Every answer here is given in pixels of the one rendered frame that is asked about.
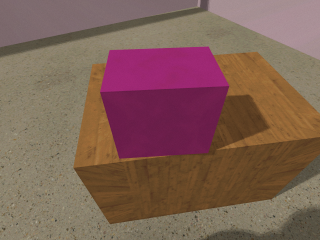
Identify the pedestal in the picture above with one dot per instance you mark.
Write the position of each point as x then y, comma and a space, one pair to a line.
267, 133

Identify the carton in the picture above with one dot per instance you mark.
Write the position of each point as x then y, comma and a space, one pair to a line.
163, 101

